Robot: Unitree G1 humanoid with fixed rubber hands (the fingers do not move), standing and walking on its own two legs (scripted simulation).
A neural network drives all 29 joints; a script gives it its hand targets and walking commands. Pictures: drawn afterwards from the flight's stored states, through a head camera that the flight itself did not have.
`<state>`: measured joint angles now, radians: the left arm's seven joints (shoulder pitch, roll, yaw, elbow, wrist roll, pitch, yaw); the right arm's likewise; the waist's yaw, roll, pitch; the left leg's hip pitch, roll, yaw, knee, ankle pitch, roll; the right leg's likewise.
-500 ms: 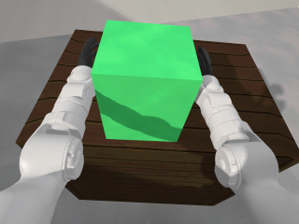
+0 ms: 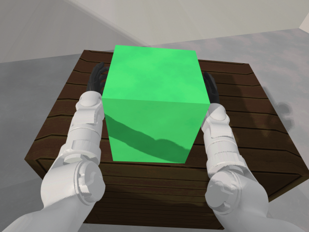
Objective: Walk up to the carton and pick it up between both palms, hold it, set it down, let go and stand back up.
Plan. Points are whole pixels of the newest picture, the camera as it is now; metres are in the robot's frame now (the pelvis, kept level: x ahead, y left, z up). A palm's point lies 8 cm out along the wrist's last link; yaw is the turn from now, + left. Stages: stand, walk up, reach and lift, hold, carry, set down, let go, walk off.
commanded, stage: reach and lift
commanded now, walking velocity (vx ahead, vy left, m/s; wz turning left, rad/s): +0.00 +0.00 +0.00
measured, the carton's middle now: (152, 108) +0.43 +0.03 +0.10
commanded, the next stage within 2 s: none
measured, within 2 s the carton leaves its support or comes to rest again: leaves its support in 1.10 s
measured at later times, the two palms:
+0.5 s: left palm (95, 92) +0.43 +0.19 +0.14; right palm (209, 104) +0.43 -0.12 +0.13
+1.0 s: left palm (94, 93) +0.43 +0.19 +0.14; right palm (210, 104) +0.43 -0.12 +0.14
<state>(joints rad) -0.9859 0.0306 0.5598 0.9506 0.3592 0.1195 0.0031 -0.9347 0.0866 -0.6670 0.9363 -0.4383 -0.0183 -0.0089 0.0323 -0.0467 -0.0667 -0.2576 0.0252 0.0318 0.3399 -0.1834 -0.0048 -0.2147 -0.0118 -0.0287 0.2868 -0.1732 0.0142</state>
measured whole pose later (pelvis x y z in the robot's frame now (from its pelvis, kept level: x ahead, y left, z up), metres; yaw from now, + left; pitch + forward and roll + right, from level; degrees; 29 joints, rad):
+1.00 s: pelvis +0.01 -0.01 +0.00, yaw +1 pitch +5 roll +0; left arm -0.92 0.03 0.51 0.87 0.33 0.14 -0.02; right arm -0.86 0.11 -0.57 0.89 -0.38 -0.08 -0.05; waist 0.01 -0.04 -0.07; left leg -0.23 0.03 0.03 0.34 -0.19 -0.01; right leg -0.19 -0.02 -0.07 0.30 -0.20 0.01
